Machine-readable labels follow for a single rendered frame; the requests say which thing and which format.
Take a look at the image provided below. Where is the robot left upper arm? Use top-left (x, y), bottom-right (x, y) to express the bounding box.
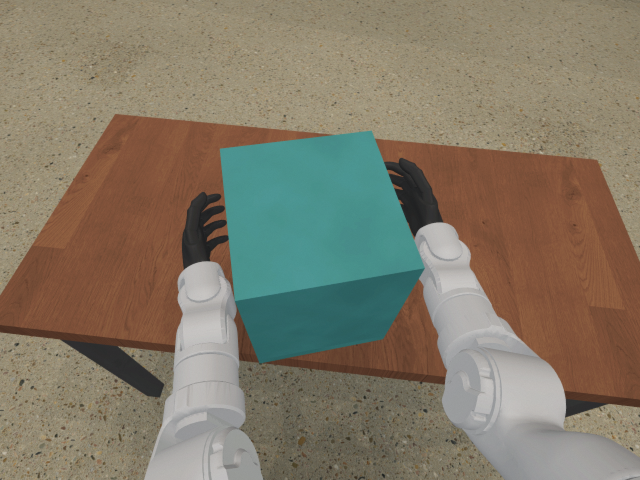
top-left (144, 425), bottom-right (263, 480)

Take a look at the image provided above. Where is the carton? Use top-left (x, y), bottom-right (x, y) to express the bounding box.
top-left (220, 131), bottom-right (425, 363)

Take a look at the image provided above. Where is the right robot hand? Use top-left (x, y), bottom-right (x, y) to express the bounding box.
top-left (384, 158), bottom-right (443, 237)

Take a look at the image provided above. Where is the robot right upper arm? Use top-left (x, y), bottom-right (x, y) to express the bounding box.
top-left (442, 346), bottom-right (640, 480)

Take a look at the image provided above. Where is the robot left forearm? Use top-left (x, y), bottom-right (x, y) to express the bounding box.
top-left (144, 261), bottom-right (246, 479)

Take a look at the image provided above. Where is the table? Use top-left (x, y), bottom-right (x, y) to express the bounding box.
top-left (0, 114), bottom-right (640, 417)

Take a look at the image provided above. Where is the left robot hand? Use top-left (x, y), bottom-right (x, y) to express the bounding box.
top-left (182, 192), bottom-right (229, 269)

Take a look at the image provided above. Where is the robot right forearm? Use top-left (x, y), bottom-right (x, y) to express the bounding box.
top-left (414, 222), bottom-right (566, 420)

